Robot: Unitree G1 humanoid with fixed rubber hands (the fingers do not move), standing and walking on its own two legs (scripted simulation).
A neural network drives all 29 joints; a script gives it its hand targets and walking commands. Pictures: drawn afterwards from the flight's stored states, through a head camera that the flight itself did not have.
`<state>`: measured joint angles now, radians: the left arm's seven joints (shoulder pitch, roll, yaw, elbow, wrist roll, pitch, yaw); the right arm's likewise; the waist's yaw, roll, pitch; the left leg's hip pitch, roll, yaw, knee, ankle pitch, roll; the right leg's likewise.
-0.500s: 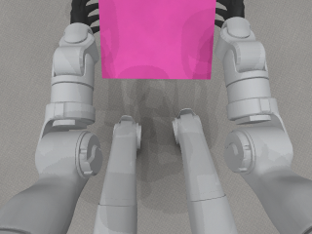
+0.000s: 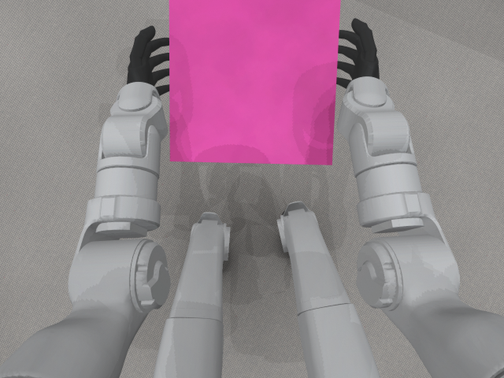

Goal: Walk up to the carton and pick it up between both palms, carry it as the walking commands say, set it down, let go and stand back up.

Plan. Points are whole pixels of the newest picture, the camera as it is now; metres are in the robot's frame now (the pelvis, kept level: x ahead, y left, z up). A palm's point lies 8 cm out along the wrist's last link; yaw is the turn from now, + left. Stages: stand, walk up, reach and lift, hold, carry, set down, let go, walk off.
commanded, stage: reach and lift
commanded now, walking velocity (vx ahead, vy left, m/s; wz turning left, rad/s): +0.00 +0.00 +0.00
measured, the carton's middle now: (252, 79) +0.51 -0.02 -0.11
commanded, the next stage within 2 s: none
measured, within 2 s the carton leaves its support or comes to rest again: neither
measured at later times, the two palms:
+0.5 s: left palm (121, 88) +0.46 +0.13 +0.02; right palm (377, 76) +0.45 -0.16 +0.02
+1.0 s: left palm (81, 57) +0.44 +0.12 +0.12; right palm (446, 46) +0.42 -0.16 +0.13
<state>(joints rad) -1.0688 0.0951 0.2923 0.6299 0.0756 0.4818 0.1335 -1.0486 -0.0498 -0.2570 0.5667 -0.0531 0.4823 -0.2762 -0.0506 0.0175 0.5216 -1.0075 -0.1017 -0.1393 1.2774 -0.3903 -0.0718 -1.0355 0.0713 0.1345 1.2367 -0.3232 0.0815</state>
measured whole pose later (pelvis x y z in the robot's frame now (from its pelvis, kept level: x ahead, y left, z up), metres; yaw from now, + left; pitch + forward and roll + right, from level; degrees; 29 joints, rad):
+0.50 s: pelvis +0.01 +0.01 +0.06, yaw +0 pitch +2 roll +0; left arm -0.95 0.04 0.29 0.62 0.10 0.48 0.18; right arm -0.92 0.03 -0.29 0.52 -0.13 0.48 -0.28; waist -0.06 0.03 0.52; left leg -0.72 -0.08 -0.15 0.98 -0.29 -0.05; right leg -0.73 0.05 0.14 0.92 -0.22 0.08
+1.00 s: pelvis +0.08 -0.01 +0.11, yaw -1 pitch +6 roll +1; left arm -0.60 -0.08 0.33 0.75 0.23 0.49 0.14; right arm -0.56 0.15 -0.32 0.64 -0.22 0.50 -0.27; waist -0.04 0.01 -0.06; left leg -0.52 -0.04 -0.14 0.65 -0.24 -0.05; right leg -0.56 0.04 0.15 0.65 -0.19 0.04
